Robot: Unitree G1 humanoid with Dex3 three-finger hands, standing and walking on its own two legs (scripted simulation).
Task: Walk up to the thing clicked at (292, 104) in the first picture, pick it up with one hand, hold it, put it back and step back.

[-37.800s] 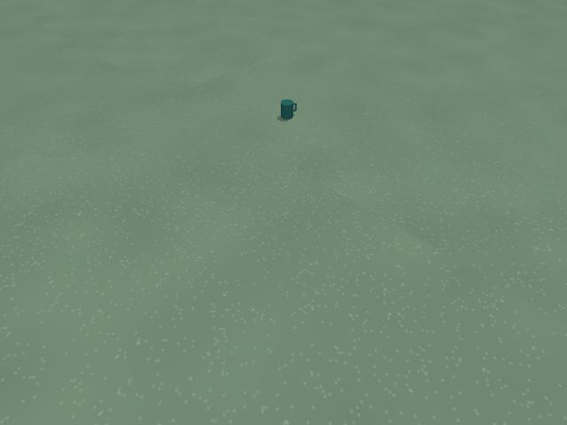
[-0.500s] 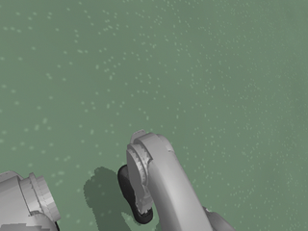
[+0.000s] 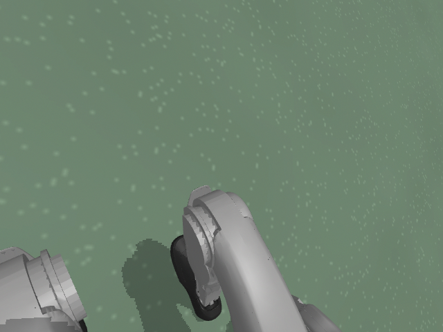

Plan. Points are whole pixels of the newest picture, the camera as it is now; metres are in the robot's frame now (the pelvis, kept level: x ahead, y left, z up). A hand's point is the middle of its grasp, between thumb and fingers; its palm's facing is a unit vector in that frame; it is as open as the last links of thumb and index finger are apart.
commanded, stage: close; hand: left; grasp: from above
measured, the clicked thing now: out of the picture +0.48 +0.38 -0.25
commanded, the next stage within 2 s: settle in 0.64 s
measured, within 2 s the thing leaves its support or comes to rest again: leaves its support in 1.18 s
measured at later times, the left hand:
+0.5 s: hand out of the picture +0.46 +0.38 -0.22, palm faces -0.43 -0.16 -0.89, open 12.4 cm
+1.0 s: hand out of the picture +0.46 +0.38 -0.22, palm faces -0.43 -0.16 -0.89, open 11.5 cm
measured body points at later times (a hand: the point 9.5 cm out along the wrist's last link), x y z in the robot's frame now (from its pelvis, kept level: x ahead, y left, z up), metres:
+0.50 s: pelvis +0.00 +0.00 +0.00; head +0.27 +0.15 +0.33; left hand +0.48 +0.38 -0.17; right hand +0.07 -0.25 -0.06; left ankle +0.07 +0.13 -0.27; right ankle +0.12 -0.13 -0.27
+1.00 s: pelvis +0.00 +0.00 +0.00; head +0.27 +0.14 +0.33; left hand +0.48 +0.38 -0.17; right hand +0.07 -0.25 -0.06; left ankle +0.07 +0.13 -0.27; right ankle +0.12 -0.13 -0.27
